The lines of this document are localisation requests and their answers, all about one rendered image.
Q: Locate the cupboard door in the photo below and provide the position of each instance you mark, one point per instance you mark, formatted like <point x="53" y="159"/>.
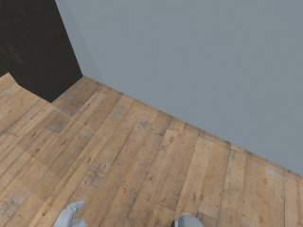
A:
<point x="7" y="60"/>

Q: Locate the right robot shin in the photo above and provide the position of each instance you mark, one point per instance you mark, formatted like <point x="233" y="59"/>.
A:
<point x="185" y="214"/>

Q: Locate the robot right thigh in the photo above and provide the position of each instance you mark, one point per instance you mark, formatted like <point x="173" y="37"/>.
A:
<point x="187" y="221"/>

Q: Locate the robot left hand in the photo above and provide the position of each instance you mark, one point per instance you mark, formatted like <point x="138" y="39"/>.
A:
<point x="65" y="217"/>

